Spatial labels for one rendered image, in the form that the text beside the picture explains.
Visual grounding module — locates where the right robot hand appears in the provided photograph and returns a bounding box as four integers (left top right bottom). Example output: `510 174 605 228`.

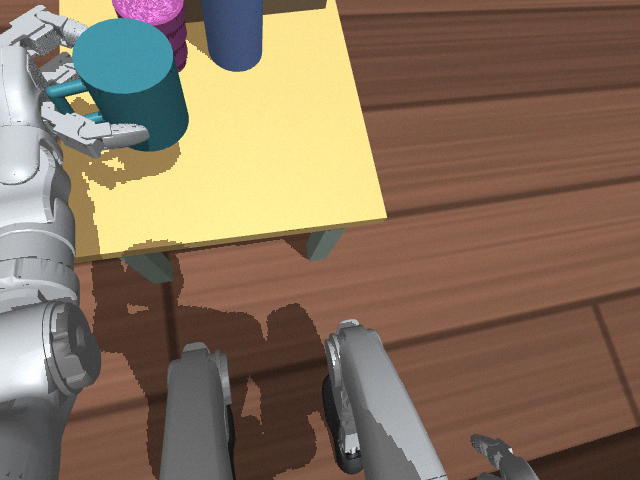
470 434 539 480

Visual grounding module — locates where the coffee table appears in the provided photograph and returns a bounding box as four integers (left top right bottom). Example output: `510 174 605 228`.
59 0 387 284

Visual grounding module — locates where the right robot foot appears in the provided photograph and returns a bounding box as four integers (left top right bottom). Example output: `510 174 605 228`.
322 374 363 475

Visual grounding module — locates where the left robot hand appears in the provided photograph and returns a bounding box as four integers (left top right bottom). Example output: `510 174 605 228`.
0 5 150 159

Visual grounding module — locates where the left robot arm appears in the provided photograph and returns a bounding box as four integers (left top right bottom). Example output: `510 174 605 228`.
0 125 101 480

